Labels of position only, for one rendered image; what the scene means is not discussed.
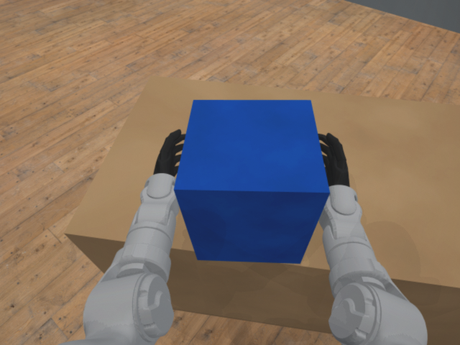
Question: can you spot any robot right forearm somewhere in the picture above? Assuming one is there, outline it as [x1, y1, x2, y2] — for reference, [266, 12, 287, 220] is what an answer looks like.
[319, 185, 410, 302]

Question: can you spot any pedestal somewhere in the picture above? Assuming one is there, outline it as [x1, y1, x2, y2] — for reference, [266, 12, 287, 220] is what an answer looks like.
[64, 75, 460, 345]

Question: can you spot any robot left upper arm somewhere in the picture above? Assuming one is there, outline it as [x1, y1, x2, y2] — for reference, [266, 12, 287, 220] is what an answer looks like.
[58, 272, 174, 345]

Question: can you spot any robot left hand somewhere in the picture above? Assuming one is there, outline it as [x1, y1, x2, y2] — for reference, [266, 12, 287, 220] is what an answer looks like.
[153, 129, 186, 177]

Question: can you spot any robot left forearm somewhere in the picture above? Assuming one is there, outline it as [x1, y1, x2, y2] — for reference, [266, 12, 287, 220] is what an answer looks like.
[83, 173, 179, 334]

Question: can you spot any robot right hand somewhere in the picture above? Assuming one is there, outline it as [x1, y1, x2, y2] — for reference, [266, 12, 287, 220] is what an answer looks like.
[318, 133, 350, 187]

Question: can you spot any carton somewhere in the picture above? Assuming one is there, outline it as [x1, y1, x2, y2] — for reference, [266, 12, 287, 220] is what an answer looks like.
[174, 100, 330, 264]

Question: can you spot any robot right upper arm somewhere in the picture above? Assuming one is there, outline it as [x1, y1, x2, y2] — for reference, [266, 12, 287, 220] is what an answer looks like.
[328, 282, 428, 345]

